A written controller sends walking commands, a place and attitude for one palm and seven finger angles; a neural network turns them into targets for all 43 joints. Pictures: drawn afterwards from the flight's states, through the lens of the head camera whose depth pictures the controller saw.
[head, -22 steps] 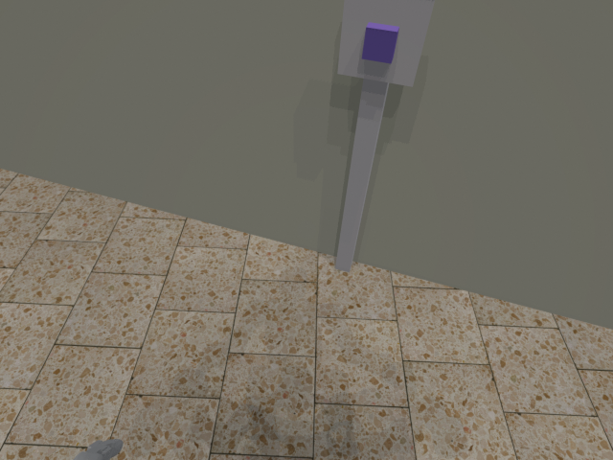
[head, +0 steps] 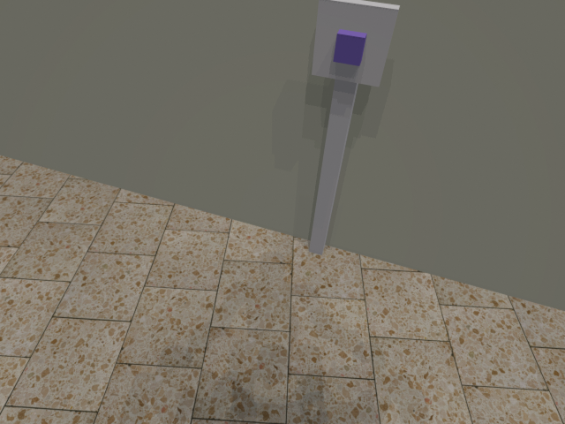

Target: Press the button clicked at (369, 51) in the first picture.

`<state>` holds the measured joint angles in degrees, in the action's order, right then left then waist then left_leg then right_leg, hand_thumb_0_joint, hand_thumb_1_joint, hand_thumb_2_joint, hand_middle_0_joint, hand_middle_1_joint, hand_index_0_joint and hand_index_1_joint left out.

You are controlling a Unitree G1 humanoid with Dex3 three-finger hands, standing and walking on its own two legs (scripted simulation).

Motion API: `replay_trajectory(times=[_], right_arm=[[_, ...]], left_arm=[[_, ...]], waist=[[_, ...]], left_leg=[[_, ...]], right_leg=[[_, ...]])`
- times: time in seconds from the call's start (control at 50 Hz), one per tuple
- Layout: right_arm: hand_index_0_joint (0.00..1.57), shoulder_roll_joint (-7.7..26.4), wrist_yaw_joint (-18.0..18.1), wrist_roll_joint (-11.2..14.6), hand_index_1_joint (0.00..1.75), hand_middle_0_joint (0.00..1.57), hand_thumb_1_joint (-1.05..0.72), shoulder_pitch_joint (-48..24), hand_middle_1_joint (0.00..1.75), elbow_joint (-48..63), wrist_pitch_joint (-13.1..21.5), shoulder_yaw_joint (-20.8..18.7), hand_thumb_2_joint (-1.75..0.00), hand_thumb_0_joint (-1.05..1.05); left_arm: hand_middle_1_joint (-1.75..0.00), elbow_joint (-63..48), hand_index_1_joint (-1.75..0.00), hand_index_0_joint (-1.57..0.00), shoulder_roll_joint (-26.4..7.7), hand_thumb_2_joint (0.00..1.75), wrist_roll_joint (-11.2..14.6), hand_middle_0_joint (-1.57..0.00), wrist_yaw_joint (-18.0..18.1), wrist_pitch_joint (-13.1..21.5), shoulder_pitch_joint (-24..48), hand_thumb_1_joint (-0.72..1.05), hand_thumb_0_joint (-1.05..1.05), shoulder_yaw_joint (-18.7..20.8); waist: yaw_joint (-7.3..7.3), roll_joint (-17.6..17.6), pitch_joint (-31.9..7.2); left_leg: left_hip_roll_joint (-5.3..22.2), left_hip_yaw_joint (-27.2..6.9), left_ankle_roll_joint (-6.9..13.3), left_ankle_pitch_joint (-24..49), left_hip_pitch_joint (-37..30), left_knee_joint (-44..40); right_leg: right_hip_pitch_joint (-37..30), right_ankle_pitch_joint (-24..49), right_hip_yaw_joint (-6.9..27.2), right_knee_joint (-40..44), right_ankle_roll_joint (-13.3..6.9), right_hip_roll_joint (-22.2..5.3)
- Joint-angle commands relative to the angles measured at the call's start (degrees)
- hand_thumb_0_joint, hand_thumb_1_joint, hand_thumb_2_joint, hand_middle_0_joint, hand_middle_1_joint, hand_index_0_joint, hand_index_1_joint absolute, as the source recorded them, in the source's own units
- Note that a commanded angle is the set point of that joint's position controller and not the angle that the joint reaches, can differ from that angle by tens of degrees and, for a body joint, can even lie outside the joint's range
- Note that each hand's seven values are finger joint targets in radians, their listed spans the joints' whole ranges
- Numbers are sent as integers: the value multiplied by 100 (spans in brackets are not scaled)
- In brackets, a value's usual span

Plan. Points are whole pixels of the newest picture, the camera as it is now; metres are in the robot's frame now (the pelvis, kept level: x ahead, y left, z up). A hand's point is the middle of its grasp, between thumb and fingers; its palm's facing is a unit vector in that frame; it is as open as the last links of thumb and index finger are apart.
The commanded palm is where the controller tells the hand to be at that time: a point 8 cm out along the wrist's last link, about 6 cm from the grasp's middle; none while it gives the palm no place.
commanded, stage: stand and wait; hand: left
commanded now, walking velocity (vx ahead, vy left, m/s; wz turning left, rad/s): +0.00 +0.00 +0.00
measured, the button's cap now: (349, 47) +0.90 -0.10 +0.14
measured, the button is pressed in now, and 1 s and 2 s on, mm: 0 0 0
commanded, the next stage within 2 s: look at it before walking up in 0.70 s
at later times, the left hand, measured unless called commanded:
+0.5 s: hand out of the picture +0.06 +0.23 -0.15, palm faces -0.04 -0.94 -0.33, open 7.4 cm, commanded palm none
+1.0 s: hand out of the picture +0.06 +0.23 -0.15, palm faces -0.05 -0.94 -0.32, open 7.4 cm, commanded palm none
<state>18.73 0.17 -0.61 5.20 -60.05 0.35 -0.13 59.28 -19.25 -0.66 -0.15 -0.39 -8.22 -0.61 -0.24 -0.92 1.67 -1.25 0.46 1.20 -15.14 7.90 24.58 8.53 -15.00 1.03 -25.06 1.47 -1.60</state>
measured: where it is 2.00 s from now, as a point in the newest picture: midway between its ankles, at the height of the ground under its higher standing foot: outside the picture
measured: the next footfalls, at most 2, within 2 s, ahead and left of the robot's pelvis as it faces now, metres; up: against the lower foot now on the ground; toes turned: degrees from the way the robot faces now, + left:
none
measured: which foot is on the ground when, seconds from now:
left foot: down 0.00-1.00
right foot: down 0.00-1.00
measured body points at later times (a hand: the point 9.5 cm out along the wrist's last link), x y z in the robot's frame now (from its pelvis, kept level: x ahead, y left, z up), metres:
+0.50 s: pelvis -0.02 -0.01 +0.00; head -0.02 -0.02 +0.45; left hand +0.06 +0.28 -0.13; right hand +0.06 -0.31 -0.13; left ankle -0.02 +0.11 -0.74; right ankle -0.02 -0.14 -0.74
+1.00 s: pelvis -0.01 -0.02 +0.00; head -0.01 -0.01 +0.45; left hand +0.06 +0.28 -0.13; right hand +0.06 -0.31 -0.13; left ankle -0.02 +0.11 -0.74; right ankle -0.02 -0.14 -0.74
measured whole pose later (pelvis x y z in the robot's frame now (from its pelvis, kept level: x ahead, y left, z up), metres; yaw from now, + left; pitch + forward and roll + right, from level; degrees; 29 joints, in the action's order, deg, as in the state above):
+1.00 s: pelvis -0.01 -0.02 +0.00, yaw +0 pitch -1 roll +0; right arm 19.2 -0.1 -0.3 6.6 -64.3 0.5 0.1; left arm 62.5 -19.4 -0.7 -0.4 0.4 -7.8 -0.7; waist 0.2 -0.4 2.2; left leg 0.3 0.4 -0.3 -11.9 7.6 21.0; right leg 8.6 -11.9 1.0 -21.9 0.1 -0.1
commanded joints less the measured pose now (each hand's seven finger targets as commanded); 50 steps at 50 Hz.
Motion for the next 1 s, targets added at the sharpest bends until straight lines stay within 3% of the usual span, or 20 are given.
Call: replay_trajectory(times=[0.0, 0.56, 0.66, 0.78, 0.98], right_arm=[[20, 1243, 83, -1, 30, 20, -90, -344, 30, 332, 175, -241, -90, 0], [20, 1234, 39, 4, 30, 20, -90, -143, 30, -36, 157, -191, -90, 0], [20, 1232, 39, 5, 30, 20, -90, -138, 30, -30, 162, -196, -90, 0], [20, 1229, 50, 17, 30, 20, -90, -128, 30, -42, 182, -194, -90, 0], [20, 1244, 59, 20, 30, 20, -90, -153, 30, -64, 172, -188, -90, 0]], left_arm=[[-30, -349, -30, -20, -1194, 90, 8, -20, 96, 142, 319, 90, 0, 269], [-30, -91, -30, -20, -1227, 90, -5, -20, 72, 185, 345, 90, 0, 253], [-30, -97, -30, -20, -1216, 90, -3, -20, 67, 191, 310, 90, 0, 255], [-30, -83, -30, -20, -1215, 90, 5, -20, 74, 207, 296, 90, 0, 251], [-30, -40, -30, -20, -1212, 90, 4, -20, 80, 205, 265, 90, 0, 250]], waist=[[8, 152, -470], [19, -21, -237], [16, 29, -280], [24, 80, -493], [15, 70, -411]], left_leg=[[743, -561, 121, 1488, -107, -433], [756, -582, 37, 705, 43, -686], [762, -567, 36, 718, -9, -666], [798, -570, 35, 1131, -124, -617], [815, -554, 29, 1198, -175, -665]], right_leg=[[-123, 1328, 397, 311, -300, -509], [128, 497, 622, 737, -328, -525], [149, 517, 632, 749, -330, -533], [-50, 1107, 585, 620, -339, -536], [-70, 1218, 557, 651, -324, -541]])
